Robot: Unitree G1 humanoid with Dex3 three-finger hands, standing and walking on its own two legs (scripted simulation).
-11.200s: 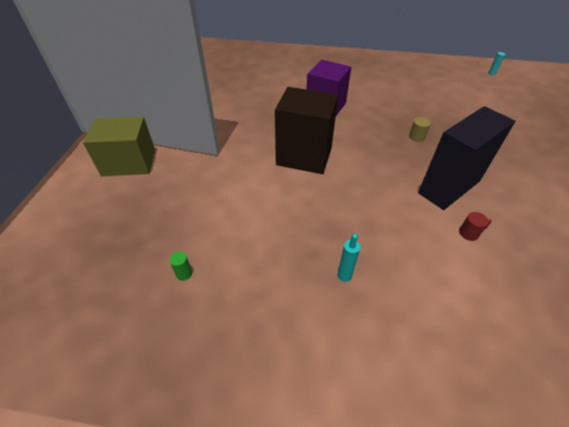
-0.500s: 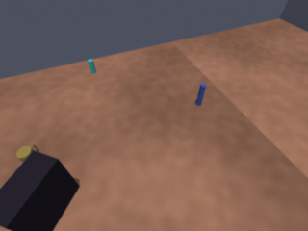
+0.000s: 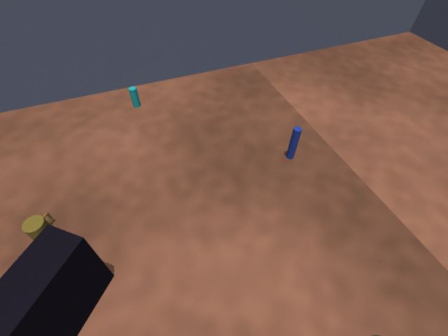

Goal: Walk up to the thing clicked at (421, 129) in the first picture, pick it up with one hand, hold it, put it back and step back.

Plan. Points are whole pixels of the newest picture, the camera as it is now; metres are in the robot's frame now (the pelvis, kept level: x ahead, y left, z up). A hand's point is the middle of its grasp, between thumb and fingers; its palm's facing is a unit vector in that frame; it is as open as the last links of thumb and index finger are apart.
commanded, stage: walk up
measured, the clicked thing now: (41, 226) +0.71 +0.89 -0.73
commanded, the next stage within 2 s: stand in 0.20 s
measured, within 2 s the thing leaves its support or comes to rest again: neither
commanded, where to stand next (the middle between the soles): +0.07 -0.02 m, yaw -2 degrees
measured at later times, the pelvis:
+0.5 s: pelvis +0.00 -0.01 +0.00, yaw +0 degrees
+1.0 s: pelvis +0.01 -0.02 +0.00, yaw +0 degrees
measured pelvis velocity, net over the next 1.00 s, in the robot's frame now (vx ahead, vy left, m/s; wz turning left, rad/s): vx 0.01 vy -0.02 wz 0.00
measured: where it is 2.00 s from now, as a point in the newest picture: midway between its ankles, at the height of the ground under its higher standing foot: outside the picture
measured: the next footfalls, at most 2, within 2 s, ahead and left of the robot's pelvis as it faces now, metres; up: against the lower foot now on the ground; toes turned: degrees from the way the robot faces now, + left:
none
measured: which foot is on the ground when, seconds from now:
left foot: down 0.00-1.00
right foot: down 0.00-1.00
